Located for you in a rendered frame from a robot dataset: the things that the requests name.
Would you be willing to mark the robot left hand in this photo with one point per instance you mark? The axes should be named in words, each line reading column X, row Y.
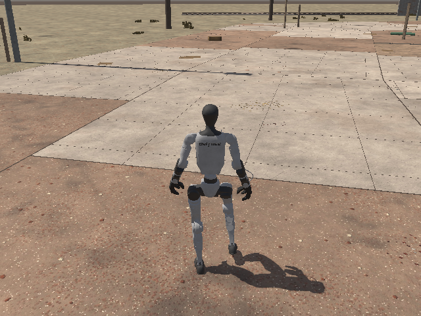
column 178, row 185

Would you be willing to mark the robot left forearm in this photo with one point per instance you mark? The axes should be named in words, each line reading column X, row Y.
column 177, row 173

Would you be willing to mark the humanoid robot torso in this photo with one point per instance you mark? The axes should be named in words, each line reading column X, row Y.
column 210, row 152

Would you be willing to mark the left robot upper arm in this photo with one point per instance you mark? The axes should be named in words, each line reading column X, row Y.
column 185, row 150

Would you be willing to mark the robot right forearm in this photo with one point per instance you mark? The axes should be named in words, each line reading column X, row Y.
column 243, row 176

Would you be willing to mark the robot right hand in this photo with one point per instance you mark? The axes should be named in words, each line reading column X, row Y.
column 245, row 190

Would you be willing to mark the right robot upper arm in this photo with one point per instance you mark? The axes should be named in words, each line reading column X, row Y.
column 234, row 150

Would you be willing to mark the right robot shin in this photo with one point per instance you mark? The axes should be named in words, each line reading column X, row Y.
column 230, row 224

